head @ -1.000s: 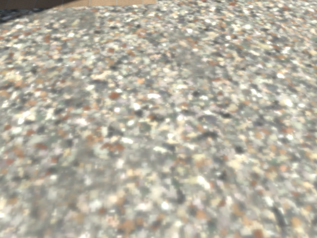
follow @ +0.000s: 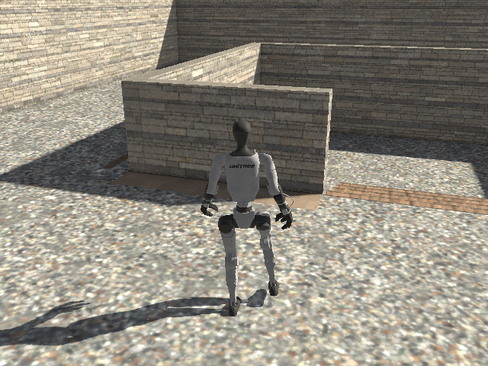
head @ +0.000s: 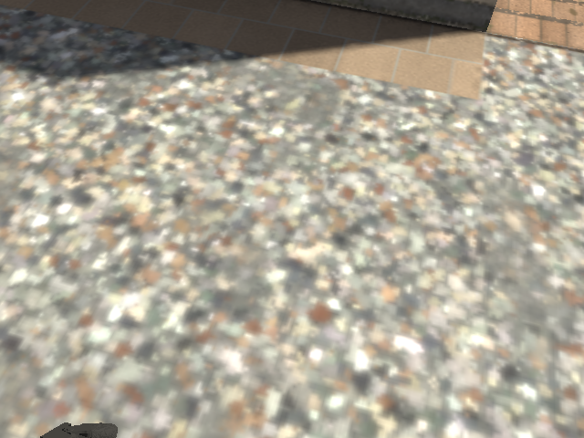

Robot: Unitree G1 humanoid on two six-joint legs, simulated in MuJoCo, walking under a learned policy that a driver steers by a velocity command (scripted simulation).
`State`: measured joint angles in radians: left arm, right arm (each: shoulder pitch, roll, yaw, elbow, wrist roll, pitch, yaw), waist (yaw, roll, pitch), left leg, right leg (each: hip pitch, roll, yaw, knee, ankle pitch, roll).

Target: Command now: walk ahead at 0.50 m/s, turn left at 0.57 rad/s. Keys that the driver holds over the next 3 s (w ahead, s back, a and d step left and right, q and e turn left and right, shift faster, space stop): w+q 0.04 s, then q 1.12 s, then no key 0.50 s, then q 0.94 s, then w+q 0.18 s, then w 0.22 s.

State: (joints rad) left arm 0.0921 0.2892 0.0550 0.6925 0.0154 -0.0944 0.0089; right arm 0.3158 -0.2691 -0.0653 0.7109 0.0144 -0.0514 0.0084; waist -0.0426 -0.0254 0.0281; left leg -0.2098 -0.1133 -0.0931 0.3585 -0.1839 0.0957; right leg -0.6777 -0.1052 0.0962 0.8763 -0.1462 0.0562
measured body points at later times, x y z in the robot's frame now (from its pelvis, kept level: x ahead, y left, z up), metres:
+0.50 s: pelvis +0.17 -0.05 -0.01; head +0.22 -0.04 +0.44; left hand +0.23 +0.26 -0.11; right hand +0.41 -0.27 -0.10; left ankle +0.18 +0.10 -0.69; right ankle +0.26 -0.15 -0.75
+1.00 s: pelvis +0.19 -0.01 -0.01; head +0.21 +0.03 +0.44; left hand +0.17 +0.32 -0.11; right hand +0.50 -0.14 -0.08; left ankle +0.16 +0.09 -0.75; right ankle +0.29 -0.13 -0.71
